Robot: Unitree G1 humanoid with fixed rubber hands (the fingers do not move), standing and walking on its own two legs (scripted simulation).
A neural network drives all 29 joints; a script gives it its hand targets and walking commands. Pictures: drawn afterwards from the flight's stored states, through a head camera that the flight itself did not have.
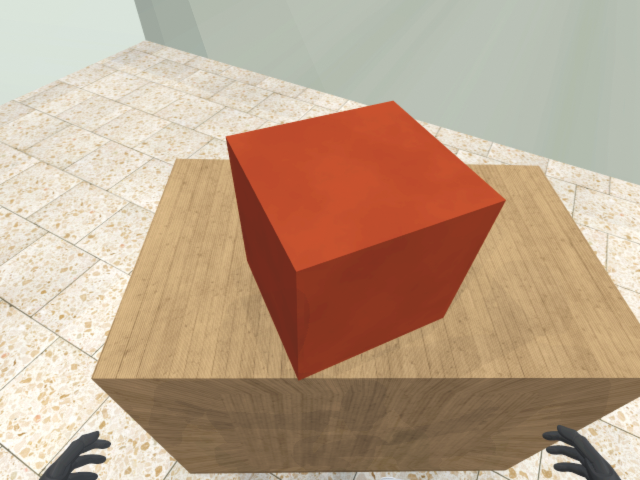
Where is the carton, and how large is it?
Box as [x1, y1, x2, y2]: [226, 101, 505, 380]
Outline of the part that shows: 393,101 226,136 247,261 298,380 442,317 505,200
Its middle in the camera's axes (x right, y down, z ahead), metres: +0.04 -0.01 +0.57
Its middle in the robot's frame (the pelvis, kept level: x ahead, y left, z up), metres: +0.45 -0.04 +0.05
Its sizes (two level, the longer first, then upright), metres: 0.262 0.245 0.263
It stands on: a pedestal, 0.65 m high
